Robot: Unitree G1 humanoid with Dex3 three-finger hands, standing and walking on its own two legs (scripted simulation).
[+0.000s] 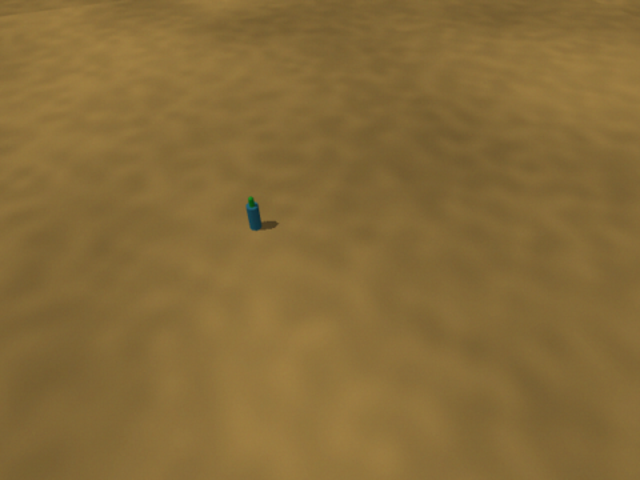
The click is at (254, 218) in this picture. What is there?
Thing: necked bottle
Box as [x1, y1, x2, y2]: [246, 197, 261, 230]
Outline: 249,197 249,202 246,205 249,223 251,229 256,230 261,226 257,203 253,201 252,197
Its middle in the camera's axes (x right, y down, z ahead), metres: -0.28 -0.13 +1.68
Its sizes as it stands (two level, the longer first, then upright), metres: 0.051 0.051 0.173
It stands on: the floor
